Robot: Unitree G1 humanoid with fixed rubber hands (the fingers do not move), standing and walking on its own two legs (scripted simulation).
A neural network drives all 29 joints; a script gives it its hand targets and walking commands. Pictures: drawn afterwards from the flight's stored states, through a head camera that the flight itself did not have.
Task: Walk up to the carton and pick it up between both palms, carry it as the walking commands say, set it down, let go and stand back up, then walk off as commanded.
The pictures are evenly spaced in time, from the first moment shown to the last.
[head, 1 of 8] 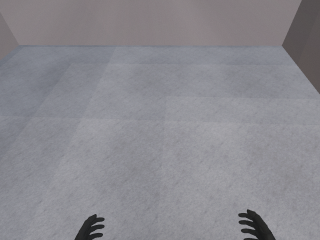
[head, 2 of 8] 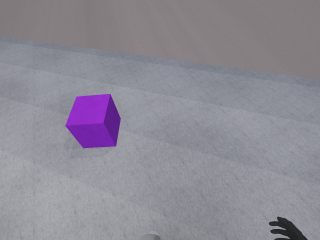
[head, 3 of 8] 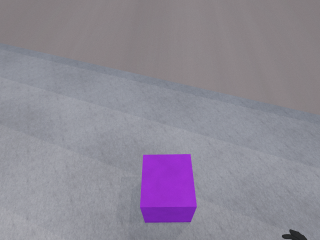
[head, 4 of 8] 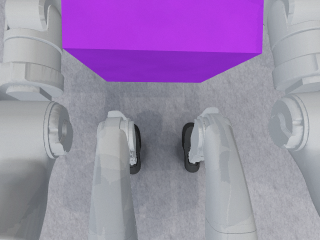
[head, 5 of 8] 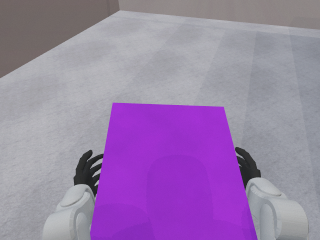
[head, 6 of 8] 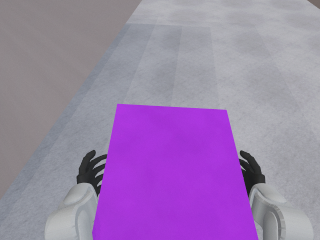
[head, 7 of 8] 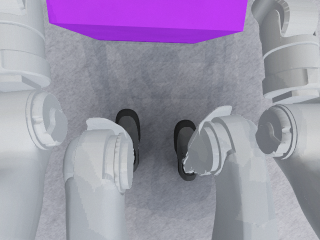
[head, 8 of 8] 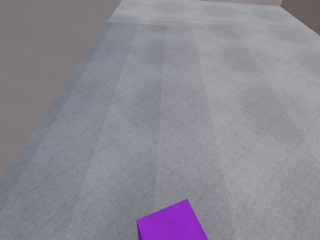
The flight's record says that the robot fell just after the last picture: no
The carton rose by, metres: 0.69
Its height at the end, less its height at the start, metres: +0.00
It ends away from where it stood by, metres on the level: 0.49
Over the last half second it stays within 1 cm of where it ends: no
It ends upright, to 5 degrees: yes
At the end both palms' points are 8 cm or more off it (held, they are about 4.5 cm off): yes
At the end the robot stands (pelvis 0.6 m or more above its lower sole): yes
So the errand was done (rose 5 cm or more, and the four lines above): no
